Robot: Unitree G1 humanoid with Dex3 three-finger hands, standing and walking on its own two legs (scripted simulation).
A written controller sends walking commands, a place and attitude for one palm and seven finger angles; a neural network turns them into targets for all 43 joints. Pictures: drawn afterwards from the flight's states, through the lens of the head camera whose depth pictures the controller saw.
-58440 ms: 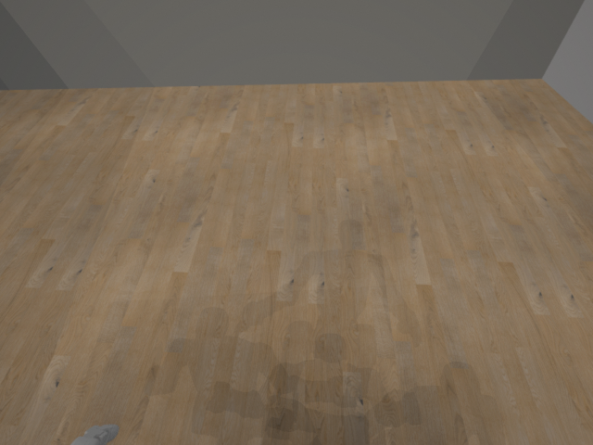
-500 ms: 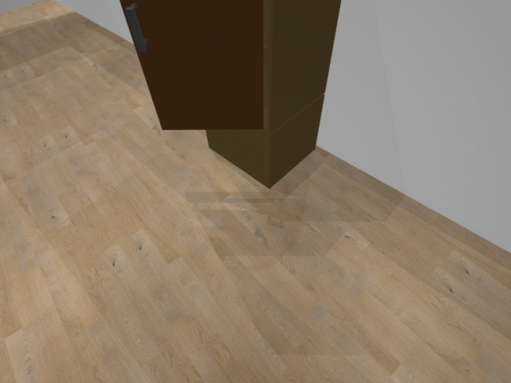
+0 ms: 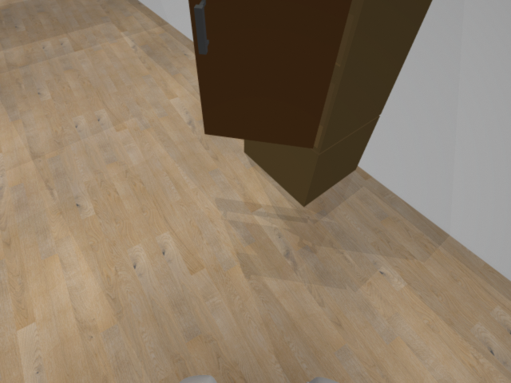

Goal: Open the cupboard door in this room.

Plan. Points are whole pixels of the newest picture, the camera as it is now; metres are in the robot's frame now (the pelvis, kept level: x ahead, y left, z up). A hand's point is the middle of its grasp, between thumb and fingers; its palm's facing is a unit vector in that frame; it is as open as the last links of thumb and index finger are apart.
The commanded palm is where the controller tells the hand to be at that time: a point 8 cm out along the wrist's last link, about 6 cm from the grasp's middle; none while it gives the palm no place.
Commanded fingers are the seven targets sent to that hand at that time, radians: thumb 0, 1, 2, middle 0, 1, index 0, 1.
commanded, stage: take the last steps up to it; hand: left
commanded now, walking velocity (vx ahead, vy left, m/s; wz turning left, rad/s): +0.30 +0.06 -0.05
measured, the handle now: (203, 27) +0.95 +0.24 +0.06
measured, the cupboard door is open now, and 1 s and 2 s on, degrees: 42 42 42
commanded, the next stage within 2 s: come to a stop and stand still in 0.78 s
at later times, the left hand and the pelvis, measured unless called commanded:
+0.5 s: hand (175, 310) +0.25 +0.18 -0.14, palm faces +0.05 -0.97 -0.23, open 7.1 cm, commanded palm none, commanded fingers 0.00 0.90 0.90 -0.20 -0.30 -0.20 -0.30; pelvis +0.18 -0.01 +0.02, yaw -1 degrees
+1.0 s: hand (160, 250) +0.38 +0.25 -0.16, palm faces +0.02 -0.98 -0.19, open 7.3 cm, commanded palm none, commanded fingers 0.00 0.90 0.90 -0.20 -0.30 -0.20 -0.30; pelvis +0.34 +0.07 +0.01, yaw -2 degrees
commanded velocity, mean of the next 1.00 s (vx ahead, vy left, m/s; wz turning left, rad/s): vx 0.18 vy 0.02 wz -0.02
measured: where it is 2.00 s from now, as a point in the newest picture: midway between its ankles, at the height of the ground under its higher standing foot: (245, 336)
